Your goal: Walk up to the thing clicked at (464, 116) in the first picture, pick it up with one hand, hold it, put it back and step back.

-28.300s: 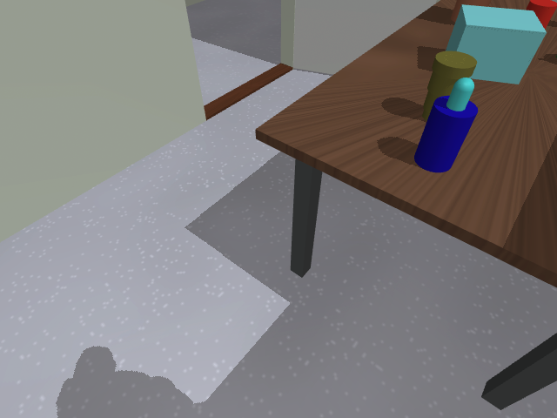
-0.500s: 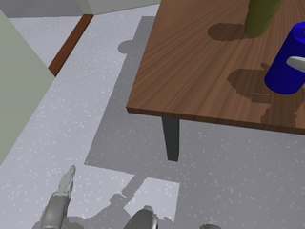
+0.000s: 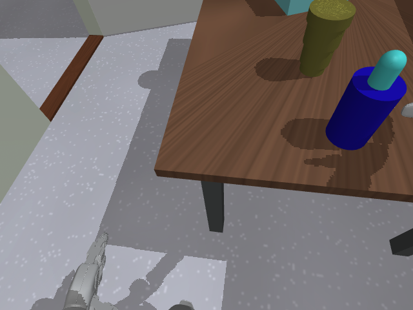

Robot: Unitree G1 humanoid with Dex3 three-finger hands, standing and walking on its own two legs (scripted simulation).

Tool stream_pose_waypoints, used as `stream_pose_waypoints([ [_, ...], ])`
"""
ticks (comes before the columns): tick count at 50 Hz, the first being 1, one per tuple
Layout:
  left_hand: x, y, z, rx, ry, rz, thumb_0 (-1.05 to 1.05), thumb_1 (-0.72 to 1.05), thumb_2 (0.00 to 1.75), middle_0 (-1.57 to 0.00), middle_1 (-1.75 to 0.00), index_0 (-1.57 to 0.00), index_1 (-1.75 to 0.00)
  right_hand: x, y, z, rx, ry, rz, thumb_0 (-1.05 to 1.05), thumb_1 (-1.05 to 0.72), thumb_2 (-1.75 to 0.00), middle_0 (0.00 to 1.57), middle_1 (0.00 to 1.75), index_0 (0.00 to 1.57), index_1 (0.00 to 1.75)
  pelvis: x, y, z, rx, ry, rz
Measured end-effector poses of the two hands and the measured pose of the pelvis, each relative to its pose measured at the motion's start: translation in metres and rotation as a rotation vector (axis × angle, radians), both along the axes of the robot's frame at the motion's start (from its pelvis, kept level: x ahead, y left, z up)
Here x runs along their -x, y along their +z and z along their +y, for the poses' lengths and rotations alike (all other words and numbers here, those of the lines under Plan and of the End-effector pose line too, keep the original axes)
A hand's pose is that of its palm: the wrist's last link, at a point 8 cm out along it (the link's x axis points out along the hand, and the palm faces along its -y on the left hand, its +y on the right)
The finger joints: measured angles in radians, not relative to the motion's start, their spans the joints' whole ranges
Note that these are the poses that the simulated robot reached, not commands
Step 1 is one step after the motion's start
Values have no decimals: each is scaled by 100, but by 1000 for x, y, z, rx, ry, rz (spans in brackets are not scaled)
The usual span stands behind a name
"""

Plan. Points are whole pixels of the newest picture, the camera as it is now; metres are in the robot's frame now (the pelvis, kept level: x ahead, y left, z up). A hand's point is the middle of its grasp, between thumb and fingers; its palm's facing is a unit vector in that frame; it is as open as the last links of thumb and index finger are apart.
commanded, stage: sink last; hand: right
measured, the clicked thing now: (367, 100) +0.53 -0.22 +0.09
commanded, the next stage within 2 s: home in 1.14 s
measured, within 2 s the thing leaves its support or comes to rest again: neither
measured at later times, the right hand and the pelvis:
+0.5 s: hand out of the picture +0.32 -0.28 +0.12, palm faces +0.32 +0.88 -0.35, open 17.6 cm; pelvis +0.03 +0.00 +0.01, yaw -1 degrees
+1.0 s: hand out of the picture +0.15 -0.23 +0.16, palm faces +0.42 +0.83 -0.37, open 17.6 cm; pelvis -0.02 +0.03 +0.00, yaw -3 degrees
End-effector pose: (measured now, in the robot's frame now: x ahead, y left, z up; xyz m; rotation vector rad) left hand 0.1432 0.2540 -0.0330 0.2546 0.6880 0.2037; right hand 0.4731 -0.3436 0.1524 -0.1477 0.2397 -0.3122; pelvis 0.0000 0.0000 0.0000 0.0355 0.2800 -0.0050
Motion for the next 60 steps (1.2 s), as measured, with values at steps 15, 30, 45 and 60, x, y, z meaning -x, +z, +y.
stream_pose_waypoints([
  [15,-33,0,-19,109,-59,9,-1,-50,5,-5,-5,-6,-4,77,10,-37,208,-138,-95,-1,59,-4,6,6,6,5,-33,11,-1,-2,-1,-58],
  [30,-19,-38,-4,164,7,160,0,-51,5,-6,-5,-6,-5,241,7,35,300,-10,-165,-1,56,-4,7,6,7,5,-23,11,6,25,-22,-176],
  [45,-25,16,11,107,-33,-188,-1,-51,5,-5,-5,-6,-5,351,24,81,317,-33,-312,-1,58,-5,6,6,6,6,1,6,24,53,-39,-248],
  [60,26,-14,43,25,48,-63,-1,-52,6,-5,-5,-6,-5,369,14,41,450,-107,-230,-1,56,-5,6,6,7,6,29,-1,24,51,-39,-238],
])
